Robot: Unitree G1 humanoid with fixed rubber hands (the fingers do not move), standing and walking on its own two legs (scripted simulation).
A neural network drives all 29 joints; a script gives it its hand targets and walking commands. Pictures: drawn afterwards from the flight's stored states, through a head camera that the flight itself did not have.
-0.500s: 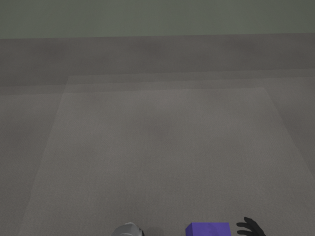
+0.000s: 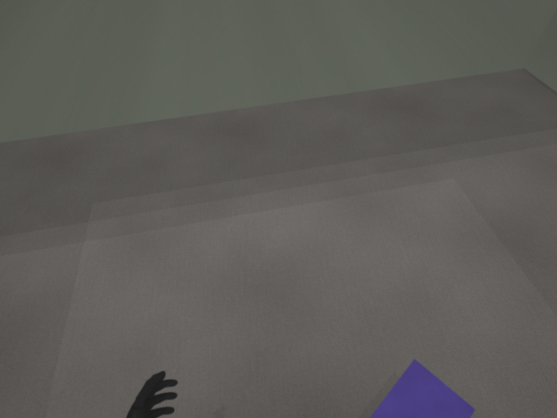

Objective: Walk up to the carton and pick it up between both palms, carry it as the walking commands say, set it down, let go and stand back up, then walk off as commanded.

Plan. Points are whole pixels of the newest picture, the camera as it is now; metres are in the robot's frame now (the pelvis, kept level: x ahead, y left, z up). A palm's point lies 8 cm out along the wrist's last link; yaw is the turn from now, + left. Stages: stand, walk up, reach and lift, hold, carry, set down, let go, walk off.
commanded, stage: walk off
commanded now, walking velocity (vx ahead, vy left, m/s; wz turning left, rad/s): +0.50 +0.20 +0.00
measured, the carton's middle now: out of the picture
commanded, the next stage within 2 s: stand in 1.16 s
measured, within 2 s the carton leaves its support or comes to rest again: neither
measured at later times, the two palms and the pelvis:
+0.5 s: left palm (51, 380) +0.24 +0.39 -0.13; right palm (346, 312) +0.31 -0.13 -0.13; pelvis +0.23 +0.13 +0.00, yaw -1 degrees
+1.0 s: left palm (85, 240) +0.51 +0.40 -0.11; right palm (322, 236) +0.49 -0.11 -0.14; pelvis +0.48 +0.14 +0.01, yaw +0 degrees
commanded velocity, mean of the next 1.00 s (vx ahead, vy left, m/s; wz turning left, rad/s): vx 0.50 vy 0.20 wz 0.00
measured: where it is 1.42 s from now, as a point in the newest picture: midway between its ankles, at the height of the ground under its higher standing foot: (221, 303)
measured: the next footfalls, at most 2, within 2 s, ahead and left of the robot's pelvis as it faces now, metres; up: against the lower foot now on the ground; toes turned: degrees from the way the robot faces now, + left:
left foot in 0.34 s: +0.32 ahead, +0.22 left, +0.00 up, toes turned +9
right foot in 0.84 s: +0.54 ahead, +0.04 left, +0.00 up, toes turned -11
